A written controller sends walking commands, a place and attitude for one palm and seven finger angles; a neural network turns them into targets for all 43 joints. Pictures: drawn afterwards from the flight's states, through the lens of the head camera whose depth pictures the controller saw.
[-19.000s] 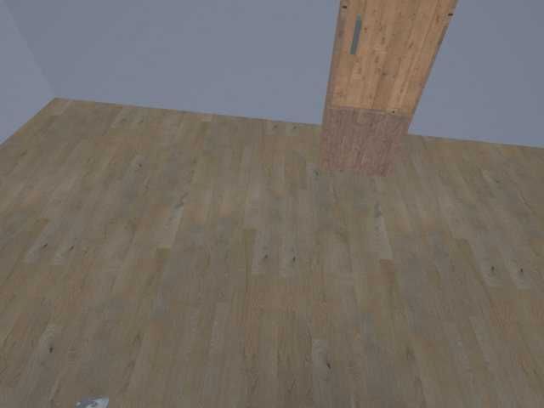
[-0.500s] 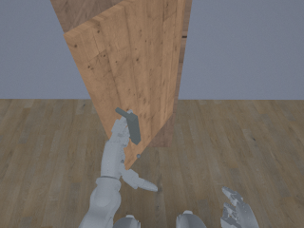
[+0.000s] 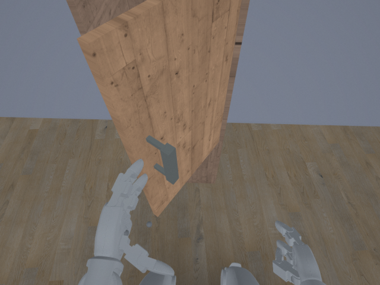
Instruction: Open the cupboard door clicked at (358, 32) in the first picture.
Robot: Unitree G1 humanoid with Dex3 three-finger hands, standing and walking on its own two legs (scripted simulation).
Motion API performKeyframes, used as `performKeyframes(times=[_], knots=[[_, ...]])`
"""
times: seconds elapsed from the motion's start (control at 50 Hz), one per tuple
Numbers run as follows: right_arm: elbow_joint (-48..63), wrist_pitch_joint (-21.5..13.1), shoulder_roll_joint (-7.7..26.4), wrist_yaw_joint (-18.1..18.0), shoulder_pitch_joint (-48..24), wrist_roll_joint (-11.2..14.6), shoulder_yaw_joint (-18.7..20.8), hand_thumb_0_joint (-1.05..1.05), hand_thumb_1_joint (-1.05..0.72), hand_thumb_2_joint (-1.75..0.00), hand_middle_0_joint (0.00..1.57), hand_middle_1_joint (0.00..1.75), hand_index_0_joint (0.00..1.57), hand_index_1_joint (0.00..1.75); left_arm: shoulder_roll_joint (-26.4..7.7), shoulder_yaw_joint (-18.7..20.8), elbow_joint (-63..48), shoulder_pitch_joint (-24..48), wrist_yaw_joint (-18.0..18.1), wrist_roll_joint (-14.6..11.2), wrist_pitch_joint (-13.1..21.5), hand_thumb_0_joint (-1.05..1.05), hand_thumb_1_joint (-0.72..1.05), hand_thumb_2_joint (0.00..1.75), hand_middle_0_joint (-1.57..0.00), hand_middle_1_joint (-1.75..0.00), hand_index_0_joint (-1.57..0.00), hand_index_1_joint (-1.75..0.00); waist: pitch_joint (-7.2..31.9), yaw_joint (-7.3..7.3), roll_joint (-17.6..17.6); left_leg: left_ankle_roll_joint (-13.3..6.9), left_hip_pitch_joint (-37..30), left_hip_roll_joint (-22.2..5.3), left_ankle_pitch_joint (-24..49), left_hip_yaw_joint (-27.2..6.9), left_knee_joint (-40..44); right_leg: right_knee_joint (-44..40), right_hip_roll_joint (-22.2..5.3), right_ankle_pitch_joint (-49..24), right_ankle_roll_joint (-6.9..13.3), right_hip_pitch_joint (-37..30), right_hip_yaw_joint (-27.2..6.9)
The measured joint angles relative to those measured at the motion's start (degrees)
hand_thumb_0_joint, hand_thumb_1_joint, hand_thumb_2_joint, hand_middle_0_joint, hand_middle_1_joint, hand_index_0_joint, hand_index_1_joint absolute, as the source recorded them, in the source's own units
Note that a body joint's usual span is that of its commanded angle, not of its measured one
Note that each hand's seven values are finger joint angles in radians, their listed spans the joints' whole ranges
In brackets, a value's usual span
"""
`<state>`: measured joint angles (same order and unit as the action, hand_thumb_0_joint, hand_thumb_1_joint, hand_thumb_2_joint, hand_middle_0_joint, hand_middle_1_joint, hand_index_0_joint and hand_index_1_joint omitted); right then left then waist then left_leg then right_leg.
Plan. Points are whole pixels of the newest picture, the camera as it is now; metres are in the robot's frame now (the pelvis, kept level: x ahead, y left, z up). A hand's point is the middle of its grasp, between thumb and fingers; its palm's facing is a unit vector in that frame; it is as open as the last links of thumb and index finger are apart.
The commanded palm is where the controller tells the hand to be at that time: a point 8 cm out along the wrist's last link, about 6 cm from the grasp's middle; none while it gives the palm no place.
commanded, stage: slide the hand sideways off the handle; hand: left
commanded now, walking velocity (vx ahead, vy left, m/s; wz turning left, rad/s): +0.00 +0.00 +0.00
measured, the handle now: (162, 160) +0.35 +0.08 +0.06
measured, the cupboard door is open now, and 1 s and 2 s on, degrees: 56 56 56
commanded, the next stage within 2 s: draw the hand back to the body in 0.30 s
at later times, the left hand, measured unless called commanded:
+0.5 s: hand (125, 244) +0.19 +0.12 +0.06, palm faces -0.03 -1.00 -0.03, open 16.3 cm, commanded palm +0.16 +0.19 +0.08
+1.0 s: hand (68, 225) +0.20 +0.19 +0.13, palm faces +0.10 -0.97 -0.24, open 15.8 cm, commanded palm +0.16 +0.25 +0.16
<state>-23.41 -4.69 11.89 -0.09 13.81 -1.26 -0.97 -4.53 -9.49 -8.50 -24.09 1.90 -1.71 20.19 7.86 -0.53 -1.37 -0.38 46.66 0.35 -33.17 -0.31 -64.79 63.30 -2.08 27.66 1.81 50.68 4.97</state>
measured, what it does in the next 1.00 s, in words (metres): stands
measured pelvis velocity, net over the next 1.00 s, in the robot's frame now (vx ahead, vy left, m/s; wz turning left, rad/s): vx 0.01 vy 0.01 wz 0.00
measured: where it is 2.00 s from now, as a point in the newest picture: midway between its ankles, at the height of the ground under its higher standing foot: outside the picture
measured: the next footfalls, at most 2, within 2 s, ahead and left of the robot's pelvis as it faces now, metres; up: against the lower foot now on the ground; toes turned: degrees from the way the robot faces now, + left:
none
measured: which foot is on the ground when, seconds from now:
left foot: down 0.00-1.00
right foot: down 0.00-1.00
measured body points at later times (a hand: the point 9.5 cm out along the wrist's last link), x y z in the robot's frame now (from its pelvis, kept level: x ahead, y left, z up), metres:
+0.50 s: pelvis +0.00 -0.01 -0.01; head +0.06 -0.01 +0.43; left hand +0.18 +0.18 +0.07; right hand +0.20 -0.23 -0.08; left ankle -0.01 +0.11 -0.66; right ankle +0.03 -0.10 -0.66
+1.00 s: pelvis +0.01 +0.01 +0.04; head +0.02 +0.00 +0.49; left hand +0.19 +0.24 +0.15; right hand +0.19 -0.22 -0.02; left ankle -0.02 +0.11 -0.66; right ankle +0.03 -0.10 -0.66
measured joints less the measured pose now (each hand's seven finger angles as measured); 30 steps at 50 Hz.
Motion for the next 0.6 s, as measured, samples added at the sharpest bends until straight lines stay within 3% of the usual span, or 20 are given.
performKeyframes(times=[0.42,0.6], knots=[[1.0,-1.1,0.7,-1.3,0.5,1.0,0.8,0.02,-0.90,-0.90,0.21,0.30,0.21,0.30,-3.2,6.4,-7.0,-10.4,-8.3,-6.3,2.6,-0.01,-0.50,0.30,-0.15,-0.30,-0.15,-0.30,1.3,-0.41,-0.1,0.7,3.6,-0.5,-2.1,-1.4,-4.5,3.7,0.4,1.9,0.7,3.0,1.4],[1.6,0.2,0.1,-2.2,1.4,2.2,0.2,0.02,-0.90,-0.90,0.21,0.30,0.21,0.30,-5.8,9.3,-11.4,-10.4,-8.5,-7.9,-2.1,-0.01,-0.50,0.30,-0.15,-0.30,-0.15,-0.30,0.6,-0.29,-0.9,0.6,-0.6,-0.8,-1.0,-1.5,-1.8,0.6,0.8,0.7,0.5,-1.3,1.4]])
